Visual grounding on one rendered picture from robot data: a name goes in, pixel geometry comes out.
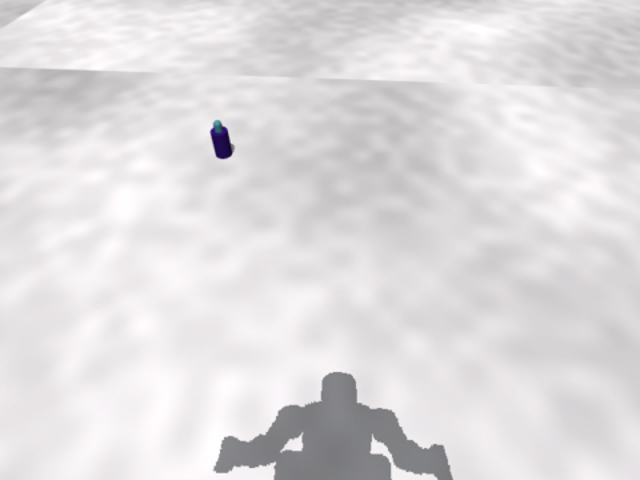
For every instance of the bottle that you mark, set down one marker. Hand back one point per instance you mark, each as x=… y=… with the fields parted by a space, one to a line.
x=221 y=140

